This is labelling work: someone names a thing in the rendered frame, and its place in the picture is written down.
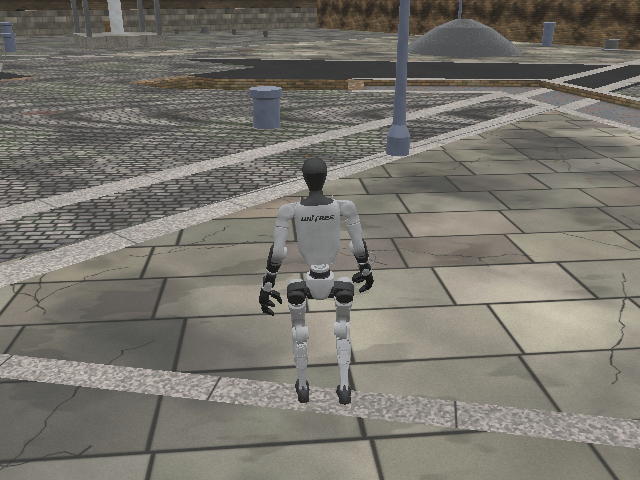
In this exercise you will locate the right robot hand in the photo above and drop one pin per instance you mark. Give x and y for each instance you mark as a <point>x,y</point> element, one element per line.
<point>358,277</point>

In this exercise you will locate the robot right foot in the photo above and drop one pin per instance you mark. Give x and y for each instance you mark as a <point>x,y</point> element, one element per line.
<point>344,396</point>

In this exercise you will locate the left robot upper arm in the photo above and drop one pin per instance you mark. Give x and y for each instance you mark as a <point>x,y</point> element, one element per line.
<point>285,213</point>

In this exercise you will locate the right robot thigh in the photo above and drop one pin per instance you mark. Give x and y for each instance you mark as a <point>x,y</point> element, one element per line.
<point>343,297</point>

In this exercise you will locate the right robot forearm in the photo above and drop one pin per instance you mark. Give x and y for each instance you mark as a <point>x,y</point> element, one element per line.
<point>363,261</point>

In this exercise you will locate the right robot upper arm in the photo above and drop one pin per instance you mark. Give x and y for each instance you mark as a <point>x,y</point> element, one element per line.
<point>348,209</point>

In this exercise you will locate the left robot forearm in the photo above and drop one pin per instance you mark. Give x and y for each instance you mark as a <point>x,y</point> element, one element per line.
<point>271,272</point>

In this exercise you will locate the left robot hand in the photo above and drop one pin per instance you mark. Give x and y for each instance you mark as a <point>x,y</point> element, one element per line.
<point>265,302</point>

